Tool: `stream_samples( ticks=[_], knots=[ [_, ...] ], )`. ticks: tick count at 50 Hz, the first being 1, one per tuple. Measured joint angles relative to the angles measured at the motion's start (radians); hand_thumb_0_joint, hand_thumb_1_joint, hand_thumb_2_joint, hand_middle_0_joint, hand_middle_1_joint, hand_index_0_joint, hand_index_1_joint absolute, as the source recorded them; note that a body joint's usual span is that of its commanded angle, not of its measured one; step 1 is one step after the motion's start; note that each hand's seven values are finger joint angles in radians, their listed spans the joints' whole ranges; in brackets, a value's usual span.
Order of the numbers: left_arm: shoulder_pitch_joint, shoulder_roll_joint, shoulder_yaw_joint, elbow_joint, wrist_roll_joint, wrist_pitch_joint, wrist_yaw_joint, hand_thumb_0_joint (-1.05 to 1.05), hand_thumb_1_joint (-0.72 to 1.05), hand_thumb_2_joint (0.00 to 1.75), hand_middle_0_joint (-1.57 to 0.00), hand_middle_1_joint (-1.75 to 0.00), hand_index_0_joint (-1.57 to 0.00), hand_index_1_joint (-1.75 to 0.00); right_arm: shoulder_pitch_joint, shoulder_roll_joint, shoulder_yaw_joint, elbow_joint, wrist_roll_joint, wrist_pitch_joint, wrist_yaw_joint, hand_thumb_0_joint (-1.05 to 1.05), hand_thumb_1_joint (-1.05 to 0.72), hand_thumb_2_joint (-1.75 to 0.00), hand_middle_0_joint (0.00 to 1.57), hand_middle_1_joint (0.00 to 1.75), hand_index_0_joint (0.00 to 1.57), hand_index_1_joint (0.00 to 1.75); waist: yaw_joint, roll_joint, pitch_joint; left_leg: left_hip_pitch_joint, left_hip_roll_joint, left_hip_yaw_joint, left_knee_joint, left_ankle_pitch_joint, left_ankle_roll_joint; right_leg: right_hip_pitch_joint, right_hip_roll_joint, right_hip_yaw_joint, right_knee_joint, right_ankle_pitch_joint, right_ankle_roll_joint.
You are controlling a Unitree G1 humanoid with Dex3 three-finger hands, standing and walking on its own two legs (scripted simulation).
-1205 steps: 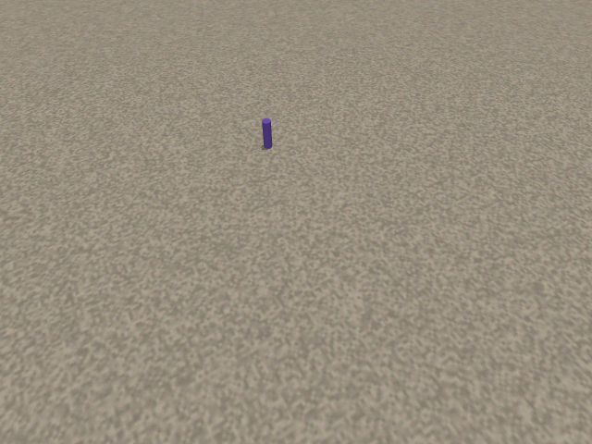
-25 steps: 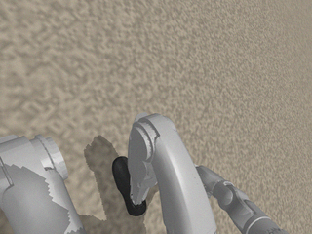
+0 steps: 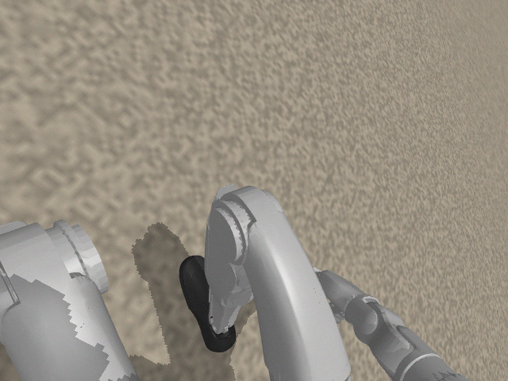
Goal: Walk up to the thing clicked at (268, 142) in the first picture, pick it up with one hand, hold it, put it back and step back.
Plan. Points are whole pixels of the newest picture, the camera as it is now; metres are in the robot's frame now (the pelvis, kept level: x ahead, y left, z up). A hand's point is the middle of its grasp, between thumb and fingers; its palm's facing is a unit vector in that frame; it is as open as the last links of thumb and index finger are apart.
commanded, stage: withdraw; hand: left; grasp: from the side
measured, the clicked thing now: out of the picture +0.43 +0.33 -0.21
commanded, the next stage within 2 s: rise in 0.36 s
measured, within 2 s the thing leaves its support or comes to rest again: neither
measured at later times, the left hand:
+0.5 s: hand out of the picture +0.42 +0.39 -0.09, palm faces +0.38 -0.92 -0.05, open 17.3 cm
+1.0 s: hand out of the picture +0.27 +0.38 +0.04, palm faces +0.35 -0.81 -0.47, open 17.5 cm
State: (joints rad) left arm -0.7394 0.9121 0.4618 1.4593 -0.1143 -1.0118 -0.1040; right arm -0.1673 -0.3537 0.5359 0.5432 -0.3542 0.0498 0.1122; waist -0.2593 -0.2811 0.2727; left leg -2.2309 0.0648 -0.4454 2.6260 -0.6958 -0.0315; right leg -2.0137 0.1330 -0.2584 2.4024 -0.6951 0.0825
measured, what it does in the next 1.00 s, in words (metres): rises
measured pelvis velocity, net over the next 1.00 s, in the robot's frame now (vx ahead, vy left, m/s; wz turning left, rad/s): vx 0.01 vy -0.02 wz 0.19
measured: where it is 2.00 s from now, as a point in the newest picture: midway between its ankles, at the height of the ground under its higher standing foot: (151, 351)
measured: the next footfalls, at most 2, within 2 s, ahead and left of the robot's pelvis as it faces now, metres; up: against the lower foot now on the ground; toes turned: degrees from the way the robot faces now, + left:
none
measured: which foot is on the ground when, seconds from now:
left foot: down 0.00-1.00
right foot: down 0.00-1.00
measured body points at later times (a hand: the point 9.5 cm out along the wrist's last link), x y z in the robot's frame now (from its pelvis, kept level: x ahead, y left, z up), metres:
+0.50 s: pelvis +0.00 +0.00 +0.01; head +0.20 +0.18 +0.36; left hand +0.39 +0.44 -0.08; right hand +0.18 -0.24 -0.04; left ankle +0.08 +0.14 -0.26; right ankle +0.13 -0.12 -0.26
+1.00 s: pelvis +0.01 -0.02 +0.12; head +0.19 +0.07 +0.52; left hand +0.25 +0.42 +0.07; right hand +0.22 -0.22 -0.01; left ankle +0.08 +0.13 -0.26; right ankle +0.13 -0.13 -0.26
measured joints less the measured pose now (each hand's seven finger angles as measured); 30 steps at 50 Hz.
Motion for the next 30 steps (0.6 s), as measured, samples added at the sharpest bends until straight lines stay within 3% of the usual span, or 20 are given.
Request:
stream_samples(
  ticks=[6, 10, 15, 18, 25, 30],
  knots=[
    [0.004, -0.002, 0.014, -0.006, 0.002, -0.006, 0.003, 0.00, -0.29, 0.20, -0.33, -0.25, -0.34, -0.24, 0.002, 0.001, 0.002, 0.000, 0.001, -0.001, -0.001, 0.00, -0.91, -0.90, 0.21, 0.30, 0.21, 0.30, 0.002, -0.005, 0.001, -0.001, 0.001, 0.000, 0.001, -0.001, 0.003, 0.001, 0.001, -0.001, -0.002, 0.000, -0.002],
    [0.005, 0.003, 0.053, -0.044, 0.007, 0.000, -0.003, -0.01, -0.34, 0.13, -0.21, -0.15, -0.22, -0.14, 0.004, 0.002, -0.001, -0.004, 0.002, 0.004, -0.005, 0.00, -0.90, -0.90, 0.21, 0.30, 0.21, 0.30, 0.004, -0.009, 0.006, 0.000, 0.003, 0.003, 0.002, -0.002, 0.006, 0.003, 0.002, 0.001, -0.002, 0.000, -0.006],
    [0.020, 0.012, 0.113, -0.148, 0.023, 0.051, -0.029, -0.01, -0.39, 0.07, -0.12, -0.06, -0.13, -0.06, 0.023, 0.008, -0.030, -0.006, 0.017, 0.024, -0.013, -0.01, -0.90, -0.90, 0.21, 0.30, 0.21, 0.30, 0.011, 0.004, -0.001, -0.005, 0.006, 0.017, -0.004, 0.000, 0.012, -0.003, -0.001, 0.010, -0.001, -0.001, -0.013],
    [0.033, 0.014, 0.132, -0.209, 0.012, 0.102, -0.057, -0.01, -0.43, 0.05, -0.09, -0.04, -0.10, -0.04, 0.049, 0.010, -0.059, -0.003, 0.038, 0.035, -0.016, 0.00, -0.90, -0.90, 0.21, 0.30, 0.21, 0.30, 0.020, 0.027, -0.025, -0.014, 0.008, 0.034, -0.014, 0.004, 0.015, -0.013, -0.007, 0.019, -0.001, -0.003, -0.018],
    [0.081, -0.022, 0.091, -0.299, -0.040, 0.238, -0.145, -0.01, -0.48, 0.02, -0.05, -0.02, -0.07, -0.01, 0.109, 0.011, -0.143, 0.024, 0.107, 0.037, -0.022, 0.00, -0.90, -0.90, 0.21, 0.30, 0.21, 0.30, 0.056, 0.098, -0.104, -0.039, 0.011, 0.085, -0.048, 0.021, 0.028, -0.043, -0.023, 0.052, -0.006, -0.006, -0.018],
    [0.129, -0.081, 0.061, -0.372, 0.085, 0.400, -0.112, -0.01, -0.49, 0.03, -0.05, -0.03, -0.06, -0.02, 0.153, 0.046, -0.242, 0.043, 0.182, 0.063, -0.022, 0.00, -0.90, -0.90, 0.20, 0.30, 0.21, 0.30, 0.094, 0.133, -0.169, -0.046, 0.019, 0.130, -0.094, 0.036, 0.031, -0.065, -0.036, 0.080, -0.024, -0.003, -0.029]
  ],
)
